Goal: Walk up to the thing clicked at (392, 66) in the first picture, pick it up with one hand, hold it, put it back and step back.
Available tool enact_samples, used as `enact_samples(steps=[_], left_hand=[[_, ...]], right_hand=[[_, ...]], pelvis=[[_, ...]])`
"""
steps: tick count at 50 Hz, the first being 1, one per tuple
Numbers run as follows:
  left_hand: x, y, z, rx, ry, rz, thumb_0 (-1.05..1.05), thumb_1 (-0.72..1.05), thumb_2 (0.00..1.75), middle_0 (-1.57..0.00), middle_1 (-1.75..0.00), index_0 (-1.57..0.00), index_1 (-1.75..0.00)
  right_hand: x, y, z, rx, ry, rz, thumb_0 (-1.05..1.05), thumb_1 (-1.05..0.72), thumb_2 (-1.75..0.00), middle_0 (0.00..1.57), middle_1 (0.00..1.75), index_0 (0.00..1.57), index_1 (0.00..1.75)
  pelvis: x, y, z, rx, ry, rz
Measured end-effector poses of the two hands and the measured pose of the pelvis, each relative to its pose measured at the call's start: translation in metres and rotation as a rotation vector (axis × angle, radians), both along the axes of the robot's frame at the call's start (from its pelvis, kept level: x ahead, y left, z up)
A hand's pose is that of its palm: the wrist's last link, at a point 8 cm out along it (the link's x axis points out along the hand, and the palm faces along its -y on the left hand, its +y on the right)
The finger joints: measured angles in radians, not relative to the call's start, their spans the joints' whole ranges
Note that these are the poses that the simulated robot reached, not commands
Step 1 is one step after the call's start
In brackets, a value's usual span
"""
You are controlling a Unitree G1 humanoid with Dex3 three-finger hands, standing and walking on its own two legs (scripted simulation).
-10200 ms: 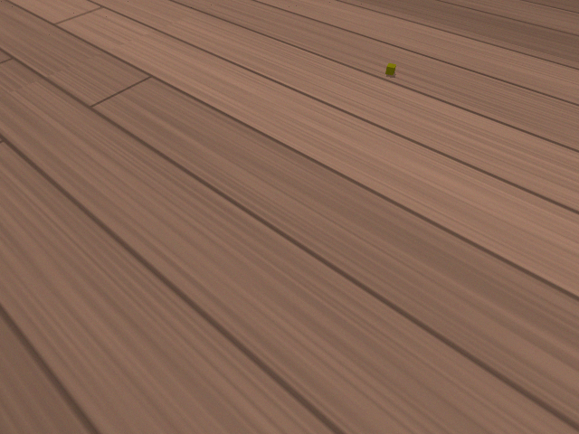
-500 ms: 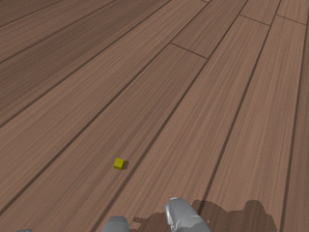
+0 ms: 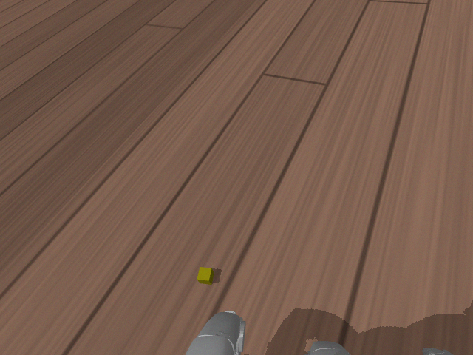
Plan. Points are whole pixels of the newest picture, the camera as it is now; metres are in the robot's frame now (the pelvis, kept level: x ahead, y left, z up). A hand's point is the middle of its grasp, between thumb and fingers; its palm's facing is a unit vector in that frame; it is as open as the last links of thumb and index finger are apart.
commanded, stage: walk up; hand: left
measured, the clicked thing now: (205, 275) +0.48 +0.27 -0.73
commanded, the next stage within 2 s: stand in 0.26 s
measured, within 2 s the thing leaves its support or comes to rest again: neither
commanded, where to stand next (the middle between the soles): +0.09 -0.01 m, yaw +1 degrees
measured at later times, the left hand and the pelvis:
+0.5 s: hand out of the picture +0.07 +0.30 -0.17, palm faces +0.03 -0.95 -0.33, open 7.4 cm; pelvis -0.02 +0.04 -0.01, yaw +2 degrees
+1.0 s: hand out of the picture +0.08 +0.33 -0.13, palm faces +0.01 -0.93 -0.35, open 7.4 cm; pelvis -0.01 +0.06 +0.02, yaw +1 degrees
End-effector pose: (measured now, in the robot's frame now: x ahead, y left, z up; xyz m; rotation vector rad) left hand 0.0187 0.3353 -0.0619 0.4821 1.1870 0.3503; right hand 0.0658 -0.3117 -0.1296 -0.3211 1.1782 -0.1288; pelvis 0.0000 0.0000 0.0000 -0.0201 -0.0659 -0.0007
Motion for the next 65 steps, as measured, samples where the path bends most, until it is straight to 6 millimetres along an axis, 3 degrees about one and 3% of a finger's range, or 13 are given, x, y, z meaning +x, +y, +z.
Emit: enact_samples(steps=[7, 10, 13, 17, 21, 28, 31, 35, 41, 46, 53, 65], left_hand=[[0.009, 0.045, 0.022, 0.128, 0.004, 0.018, 0.00, 0.90, 0.90, -0.21, -0.30, -0.20, -0.30], [0.023, 0.062, 0.010, 0.108, -0.028, -0.001, 0.00, 0.90, 0.90, -0.20, -0.30, -0.20, -0.30], [0.038, 0.075, -0.019, 0.052, -0.077, 0.000, 0.00, 0.90, 0.90, -0.20, -0.30, -0.20, -0.30], [0.047, 0.057, -0.048, -0.065, -0.095, 0.014, 0.00, 0.90, 0.90, -0.20, -0.30, -0.20, -0.30], [0.052, 0.028, -0.062, -0.176, -0.101, -0.008, 0.00, 0.90, 0.90, -0.20, -0.30, -0.20, -0.30], [0.028, -0.006, -0.064, -0.238, -0.054, -0.032, 0.00, 0.90, 0.90, -0.20, -0.30, -0.20, -0.30], [0.015, -0.005, -0.056, -0.234, 0.001, -0.031, 0.00, 0.90, 0.90, -0.21, -0.30, -0.20, -0.30], [0.014, 0.009, -0.043, -0.211, 0.007, -0.013, 0.01, 0.90, 0.90, -0.21, -0.30, -0.21, -0.30], [0.032, 0.032, -0.029, -0.181, -0.025, -0.003, 0.01, 0.90, 0.90, -0.20, -0.30, -0.20, -0.30], [0.048, 0.040, -0.026, -0.184, -0.041, -0.014, 0.01, 0.90, 0.90, -0.20, -0.30, -0.20, -0.30], [0.056, 0.036, -0.030, -0.208, -0.021, -0.021, 0.00, 0.90, 0.90, -0.20, -0.30, -0.20, -0.30], [0.052, 0.024, -0.034, -0.225, 0.024, -0.006, 0.00, 0.90, 0.90, -0.20, -0.30, -0.20, -0.30]], right_hand=[[0.024, 0.033, -0.018, 0.047, 0.009, 0.010, 0.00, -0.91, -0.90, 0.21, 0.30, 0.20, 0.30], [0.025, 0.045, -0.020, 0.021, 0.014, 0.021, 0.00, -0.91, -0.90, 0.21, 0.30, 0.20, 0.30], [0.022, 0.056, -0.018, -0.032, 0.012, 0.038, 0.00, -0.91, -0.90, 0.21, 0.30, 0.20, 0.30], [0.014, 0.065, 0.004, -0.075, -0.019, 0.056, 0.00, -0.91, -0.90, 0.21, 0.30, 0.20, 0.30], [0.008, 0.059, 0.026, -0.111, -0.041, 0.026, 0.00, -0.90, -0.90, 0.21, 0.30, 0.20, 0.30], [0.013, 0.038, 0.032, -0.110, -0.076, -0.030, 0.00, -0.90, -0.90, 0.21, 0.30, 0.20, 0.30], [0.011, 0.040, 0.033, -0.076, -0.079, -0.044, 0.00, -0.91, -0.90, 0.21, 0.30, 0.20, 0.30], [-0.001, 0.048, 0.029, -0.049, -0.041, -0.049, 0.00, -0.91, -0.90, 0.21, 0.30, 0.20, 0.30], [-0.020, 0.068, 0.029, -0.020, 0.035, -0.054, 0.00, -0.91, -0.90, 0.21, 0.30, 0.20, 0.30], [-0.023, 0.078, 0.031, -0.014, 0.062, -0.059, 0.01, -0.91, -0.90, 0.21, 0.30, 0.20, 0.30], [-0.005, 0.082, 0.035, -0.019, 0.050, -0.057, 0.01, -0.91, -0.90, 0.21, 0.30, 0.20, 0.30], [0.036, 0.077, 0.042, -0.029, -0.004, -0.037, 0.00, -0.91, -0.90, 0.21, 0.30, 0.20, 0.30]], pelvis=[[-0.006, 0.025, -0.004, 0.028, 0.023, 0.023], [-0.010, 0.038, -0.011, 0.031, 0.032, 0.045], [-0.013, 0.049, -0.024, 0.071, 0.015, 0.062], [-0.016, 0.054, -0.020, 0.040, 0.006, 0.069], [-0.017, 0.049, -0.011, 0.027, 0.004, 0.057], [-0.019, 0.039, -0.005, 0.009, -0.016, 0.051], [-0.018, 0.041, 0.002, 0.027, -0.016, 0.043], [-0.017, 0.046, 0.009, 0.022, -0.017, 0.040], [-0.013, 0.054, 0.018, 0.022, -0.009, 0.033], [-0.010, 0.059, 0.021, 0.024, -0.001, 0.027], [-0.003, 0.063, 0.024, 0.026, 0.011, 0.025], [0.006, 0.060, 0.026, 0.024, 0.019, 0.025]])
